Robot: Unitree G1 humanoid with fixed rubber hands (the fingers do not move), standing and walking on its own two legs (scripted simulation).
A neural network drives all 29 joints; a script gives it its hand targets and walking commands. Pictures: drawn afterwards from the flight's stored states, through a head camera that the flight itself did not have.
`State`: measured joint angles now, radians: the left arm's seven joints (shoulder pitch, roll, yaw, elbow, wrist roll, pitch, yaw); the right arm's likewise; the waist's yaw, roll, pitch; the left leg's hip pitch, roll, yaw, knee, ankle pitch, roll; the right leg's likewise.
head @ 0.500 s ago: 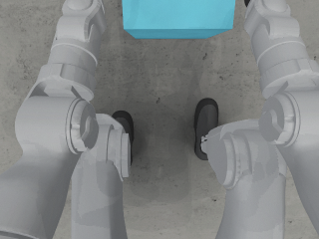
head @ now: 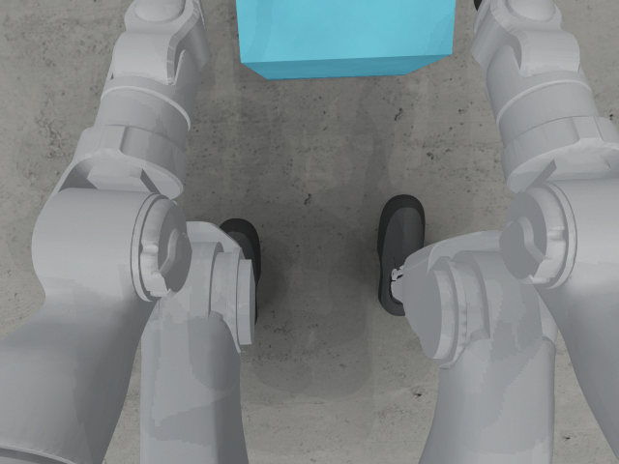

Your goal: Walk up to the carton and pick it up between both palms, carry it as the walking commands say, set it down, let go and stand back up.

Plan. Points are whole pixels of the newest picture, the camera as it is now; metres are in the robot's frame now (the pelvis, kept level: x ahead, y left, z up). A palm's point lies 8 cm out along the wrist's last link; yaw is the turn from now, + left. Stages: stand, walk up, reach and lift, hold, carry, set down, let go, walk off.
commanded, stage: reach and lift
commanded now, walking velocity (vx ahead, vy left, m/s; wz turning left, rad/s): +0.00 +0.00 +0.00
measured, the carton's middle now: out of the picture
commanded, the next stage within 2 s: none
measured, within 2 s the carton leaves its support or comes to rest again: neither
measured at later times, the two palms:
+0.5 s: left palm out of the picture +0.55 +0.14 -0.13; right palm out of the picture +0.56 -0.14 -0.13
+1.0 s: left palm out of the picture +0.55 +0.14 -0.06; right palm out of the picture +0.54 -0.14 -0.06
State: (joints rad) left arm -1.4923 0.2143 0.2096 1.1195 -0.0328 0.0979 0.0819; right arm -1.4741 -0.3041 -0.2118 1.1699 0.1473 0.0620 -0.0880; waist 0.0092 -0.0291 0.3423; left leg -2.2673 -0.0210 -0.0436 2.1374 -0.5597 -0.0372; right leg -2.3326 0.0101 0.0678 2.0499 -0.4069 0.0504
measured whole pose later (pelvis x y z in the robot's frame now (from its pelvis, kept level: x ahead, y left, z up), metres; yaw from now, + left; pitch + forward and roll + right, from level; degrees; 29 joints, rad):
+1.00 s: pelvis +0.01 +0.00 +0.01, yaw +0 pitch +42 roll +0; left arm -1.27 0.14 0.29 0.99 -0.03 0.26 0.19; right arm -1.21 -0.06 -0.41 0.83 -0.06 0.27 -0.15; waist 0.01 0.03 -0.05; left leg -2.26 -0.02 -0.05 2.13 -0.60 -0.04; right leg -2.33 0.01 0.07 2.05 -0.45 0.05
